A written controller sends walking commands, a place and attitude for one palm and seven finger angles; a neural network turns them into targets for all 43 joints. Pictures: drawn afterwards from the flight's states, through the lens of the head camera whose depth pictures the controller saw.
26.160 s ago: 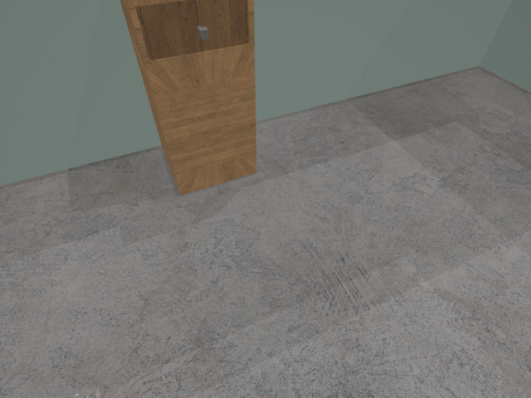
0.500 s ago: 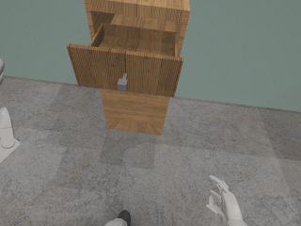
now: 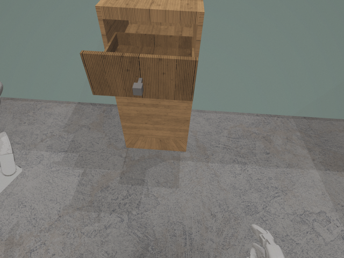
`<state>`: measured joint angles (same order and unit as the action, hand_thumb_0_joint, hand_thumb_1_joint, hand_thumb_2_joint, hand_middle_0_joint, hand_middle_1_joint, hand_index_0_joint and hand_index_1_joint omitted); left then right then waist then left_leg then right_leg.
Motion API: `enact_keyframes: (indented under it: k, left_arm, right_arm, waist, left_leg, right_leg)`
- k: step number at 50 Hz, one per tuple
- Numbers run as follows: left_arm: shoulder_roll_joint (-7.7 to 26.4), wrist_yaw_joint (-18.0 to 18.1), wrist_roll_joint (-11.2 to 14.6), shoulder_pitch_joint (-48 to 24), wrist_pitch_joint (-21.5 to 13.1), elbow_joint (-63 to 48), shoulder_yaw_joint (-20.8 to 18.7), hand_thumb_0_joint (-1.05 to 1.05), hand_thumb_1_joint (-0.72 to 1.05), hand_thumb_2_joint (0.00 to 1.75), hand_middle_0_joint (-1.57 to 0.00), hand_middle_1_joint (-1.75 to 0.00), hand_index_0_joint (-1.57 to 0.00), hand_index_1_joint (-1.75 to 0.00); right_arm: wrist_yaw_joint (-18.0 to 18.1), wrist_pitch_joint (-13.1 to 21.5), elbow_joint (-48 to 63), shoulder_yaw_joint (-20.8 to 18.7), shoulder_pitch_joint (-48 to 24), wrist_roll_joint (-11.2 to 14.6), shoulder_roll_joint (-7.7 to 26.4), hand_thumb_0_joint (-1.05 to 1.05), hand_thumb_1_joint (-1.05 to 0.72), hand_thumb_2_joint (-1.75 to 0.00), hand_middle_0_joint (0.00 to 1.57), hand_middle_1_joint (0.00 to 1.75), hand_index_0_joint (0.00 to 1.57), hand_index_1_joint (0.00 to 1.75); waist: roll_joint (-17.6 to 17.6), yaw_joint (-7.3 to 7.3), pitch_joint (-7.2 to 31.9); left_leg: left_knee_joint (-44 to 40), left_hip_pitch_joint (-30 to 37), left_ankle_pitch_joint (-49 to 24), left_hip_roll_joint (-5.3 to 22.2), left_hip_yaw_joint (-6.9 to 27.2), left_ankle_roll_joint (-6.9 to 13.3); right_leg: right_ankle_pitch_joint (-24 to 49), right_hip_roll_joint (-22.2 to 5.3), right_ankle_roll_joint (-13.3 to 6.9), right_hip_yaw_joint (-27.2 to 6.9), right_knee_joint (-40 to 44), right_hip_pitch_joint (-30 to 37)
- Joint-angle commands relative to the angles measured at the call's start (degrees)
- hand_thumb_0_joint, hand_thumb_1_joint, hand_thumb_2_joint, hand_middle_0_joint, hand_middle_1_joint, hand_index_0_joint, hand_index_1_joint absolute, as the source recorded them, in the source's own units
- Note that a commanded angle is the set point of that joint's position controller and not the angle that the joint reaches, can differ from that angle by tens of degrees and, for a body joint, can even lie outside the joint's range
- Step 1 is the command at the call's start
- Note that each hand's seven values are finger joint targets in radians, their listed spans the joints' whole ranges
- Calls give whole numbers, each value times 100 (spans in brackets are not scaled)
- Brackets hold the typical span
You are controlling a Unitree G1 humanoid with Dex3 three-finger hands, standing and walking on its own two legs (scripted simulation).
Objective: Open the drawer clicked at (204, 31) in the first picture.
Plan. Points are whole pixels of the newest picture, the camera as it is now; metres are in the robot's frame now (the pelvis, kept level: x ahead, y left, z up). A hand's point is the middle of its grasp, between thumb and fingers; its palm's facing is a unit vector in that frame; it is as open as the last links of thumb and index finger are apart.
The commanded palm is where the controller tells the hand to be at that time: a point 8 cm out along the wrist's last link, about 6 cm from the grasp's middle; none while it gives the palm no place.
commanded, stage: stop stepping back and stand still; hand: left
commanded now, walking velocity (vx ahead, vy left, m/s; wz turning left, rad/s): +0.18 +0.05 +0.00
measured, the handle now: (138, 85) +0.64 +0.14 +0.04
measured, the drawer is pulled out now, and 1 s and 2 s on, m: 0.28 0.28 0.28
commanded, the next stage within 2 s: let the arm hang, fingers relaxed in 0.12 s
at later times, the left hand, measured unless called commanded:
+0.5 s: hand out of the picture +0.06 +0.17 -0.16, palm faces +0.06 -0.98 -0.20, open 7.1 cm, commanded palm none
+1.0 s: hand out of the picture -0.03 +0.18 -0.16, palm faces +0.10 -0.97 -0.21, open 7.3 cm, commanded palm none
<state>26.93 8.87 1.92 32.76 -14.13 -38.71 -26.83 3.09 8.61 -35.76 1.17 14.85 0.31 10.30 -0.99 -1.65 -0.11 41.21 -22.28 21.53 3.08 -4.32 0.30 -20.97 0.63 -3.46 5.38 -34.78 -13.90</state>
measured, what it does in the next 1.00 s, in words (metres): steps on the spot: left foot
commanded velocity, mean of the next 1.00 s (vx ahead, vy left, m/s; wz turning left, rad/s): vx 0.01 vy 0.01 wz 0.00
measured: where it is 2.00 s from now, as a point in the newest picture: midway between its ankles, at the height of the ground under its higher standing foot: outside the picture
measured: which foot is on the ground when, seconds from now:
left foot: up 0.00-0.18, down 0.20-1.00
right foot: down 0.00-1.00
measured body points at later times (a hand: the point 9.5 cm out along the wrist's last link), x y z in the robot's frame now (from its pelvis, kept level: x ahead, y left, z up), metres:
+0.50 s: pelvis -0.01 +0.00 -0.01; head +0.00 -0.01 +0.44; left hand +0.06 +0.23 -0.14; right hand +0.09 -0.23 -0.15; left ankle +0.05 +0.13 -0.72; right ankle +0.01 -0.10 -0.73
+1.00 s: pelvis -0.01 +0.00 +0.02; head +0.01 -0.01 +0.46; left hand -0.03 +0.23 -0.14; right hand +0.01 -0.21 -0.15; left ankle +0.04 +0.12 -0.73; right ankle +0.01 -0.10 -0.73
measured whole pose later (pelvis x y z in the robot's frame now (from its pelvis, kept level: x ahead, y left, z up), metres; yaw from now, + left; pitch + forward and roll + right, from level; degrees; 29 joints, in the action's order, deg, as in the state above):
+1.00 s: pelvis -0.01 +0.00 +0.02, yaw +4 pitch -2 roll +0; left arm 8.3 1.4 -0.5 15.1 0.8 66.4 -0.9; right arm 2.1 -1.4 -64.4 -0.6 14.1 -0.9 8.4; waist 1.9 -0.1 -4.4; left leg 23.3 -13.1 8.0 0.3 -1.0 0.4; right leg -12.7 1.4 -1.7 1.2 -24.2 -9.4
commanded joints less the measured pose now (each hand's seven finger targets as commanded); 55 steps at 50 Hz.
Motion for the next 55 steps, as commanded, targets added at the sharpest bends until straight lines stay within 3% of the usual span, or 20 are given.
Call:
enact_keyframes:
  k: [1,3,6,10,11,12,13,15,17,18,19,20,21,22,24,26,27,29,37,55]
  left_arm:
    - [785,179,79,-309,-387,-668,-791,0,90,90,-20,-30,-20,-30]
    - [688,196,8,-277,-376,-400,-674,0,90,90,-20,-30,-20,-30]
    - [474,184,10,-440,-310,-462,-346,0,90,90,-20,-30,-20,-30]
    - [648,168,13,-731,-364,-1175,-346,0,90,90,-20,-30,-20,-30]
    - [-697,-651,-530,-564,822,4108,2056,0,90,90,-20,-30,-20,-30]
    - [-958,-756,-437,-657,1392,4266,2045,0,90,90,-20,-30,-20,-30]
    - [-1156,-738,-383,-850,1541,4321,2187,0,90,90,-20,-30,-20,-30]
    - [-1027,-746,-367,-1138,1535,4910,2249,0,90,90,-20,-30,-20,-30]
    - [-886,-798,-321,-1387,1526,5835,2293,0,90,90,-20,-30,-20,-30]
    - [-806,-813,-314,-1260,1551,6345,2293,0,90,90,-20,-30,-20,-30]
    - [-582,-810,-331,-1118,1551,6851,2270,0,90,90,-20,-30,-20,-30]
    - [-271,-809,-359,-1232,1525,7189,2259,0,90,90,-20,-30,-20,-30]
    - [-12,-831,-349,-1651,1540,7407,2278,0,90,90,-20,-30,-20,-30]
    - [34,-793,-343,-1995,1536,7570,2311,0,90,90,-20,-30,-20,-30]
    - [-427,-757,-302,-2233,1432,8174,2376,0,90,90,-20,-30,-20,-30]
    - [-834,-734,-304,-2111,1348,8584,2306,0,90,90,-20,-30,-20,-30]
    - [-961,-736,-269,-1916,1354,8790,2350,0,90,90,-20,-30,-20,-30]
    - [-1065,-719,-249,-1744,1430,9205,2423,0,90,90,-20,-30,-20,-30]
    - [-1001,-720,-237,-1457,1393,10127,2481,0,90,90,-20,-30,-20,-30]
    - [-1191,-671,-257,-1591,1363,10303,2481,0,90,90,-20,-30,-20,-30]
  right_arm:
    - [-3,133,683,-340,-486,-25,741,0,-90,-90,20,30,20,30]
    - [38,83,680,-281,-565,-35,646,0,-90,-90,20,30,20,30]
    - [76,115,661,-267,-509,-56,683,0,-90,-90,20,30,20,30]
    - [90,211,920,-383,-651,15,968,0,-90,-90,20,30,20,30]
    - [-368,224,-418,-678,-615,-23,1888,0,-90,-90,20,30,20,30]
    - [-371,-189,-449,-635,-150,-35,1311,0,-90,-90,20,30,20,30]
    - [-303,-383,-355,-523,14,-140,1258,0,-90,-90,20,30,20,30]
    - [-233,-515,-209,-426,-75,-300,1263,0,-90,-90,20,30,20,30]
    - [-217,-648,-257,-357,-411,-301,1217,0,-90,-90,20,30,20,30]
    - [-222,-748,-337,-318,-645,-257,1202,0,-90,-90,20,30,20,30]
    - [-229,-842,-426,-279,-886,-194,1070,0,-90,-90,20,30,20,30]
    - [-261,-933,-499,-245,-866,-113,763,0,-90,-90,20,30,20,30]
    - [-299,-999,-604,-251,-651,-129,735,0,-90,-90,20,30,20,30]
    - [-295,-1067,-778,-274,-566,-153,751,0,-90,-90,20,30,20,30]
    - [-233,-1015,-1196,-291,-338,-160,691,0,-90,-90,20,30,20,30]
    - [-169,-920,-1523,-293,40,-167,496,0,-90,-90,20,30,20,30]
    - [-148,-891,-1643,-264,19,-159,514,0,-90,-90,20,30,20,30]
    - [-125,-908,-1902,-251,-68,-166,520,0,-90,-90,20,30,20,30]
    - [-74,-911,-2526,-300,238,-112,509,0,-90,-90,20,30,20,30]
    - [-93,-904,-2777,-259,285,-145,255,0,-90,-90,20,30,20,30]
  waist:
    - [-487,62,-98]
    - [-524,73,-25]
    - [-472,29,35]
    - [763,173,132]
    - [1059,-262,47]
    - [1383,-230,534]
    - [936,-247,626]
    - [37,-90,656]
    - [-116,124,539]
    - [41,317,440]
    - [-84,481,189]
    - [-666,370,-165]
    - [-653,156,-450]
    - [-597,85,-546]
    - [-446,-20,-585]
    - [125,-113,69]
    - [449,3,171]
    - [896,125,107]
    - [160,143,-117]
    - [205,98,-528]
  left_leg:
    - [1541,-1538,324,92,370,-40]
    - [432,-715,115,100,117,-4]
    - [-1060,664,-656,-167,-270,77]
    - [-1821,1115,-1580,811,1113,479]
    - [-1144,764,-2784,976,1152,597]
    - [-1394,1369,-4751,1055,1482,896]
    - [-1443,1292,-5242,1461,1990,1200]
    - [-1454,1167,-4686,1540,2154,1417]
    - [-1622,688,-3519,1228,1623,1135]
    - [-1685,18,-2227,978,1280,856]
    - [-1492,-638,-644,545,1009,498]
    - [-952,-582,472,-136,658,87]
    - [-476,-114,534,-350,348,-30]
    - [23,248,372,-350,315,-43]
    - [14,362,-223,-233,503,26]
    - [-1097,1125,-1323,-52,613,57]
    - [-1477,1322,-1987,157,868,123]
    - [-1961,887,-1210,366,1145,223]
    - [-2296,1199,-846,281,995,178]
    - [-2217,1146,-1152,212,802,93]
  right_leg:
    - [1103,-2009,-1041,-2387,2035,777]
    - [1665,-1661,-764,-1589,1795,468]
    - [641,-1252,-329,-1006,1650,-67]
    - [702,-312,330,-464,520,-304]
    - [769,-566,429,180,-1062,-1045]
    - [-630,-261,465,-324,-1738,-1354]
    - [-1508,-99,527,-524,-2588,-1635]
    - [-1611,-184,496,-819,-2694,-1494]
    - [-1171,-238,447,-652,-1528,-702]
    - [-591,-232,441,-505,-722,118]
    - [-23,-329,412,-760,364,686]
    - [-1164,-1017,155,-2026,1762,-41]
    - [-2150,-1618,-245,-2724,2576,-939]
    - [-2416,-1660,-410,-2817,2835,-1415]
    - [-128,-1214,-507,-2195,2248,-821]
    - [1453,-977,-365,-1518,1493,-277]
    - [1707,-670,-127,-1199,1190,-122]
    - [694,-442,41,-940,1377,249]
    - [566,-471,-3,-914,1720,205]
    - [624,-554,46,-999,1774,-26]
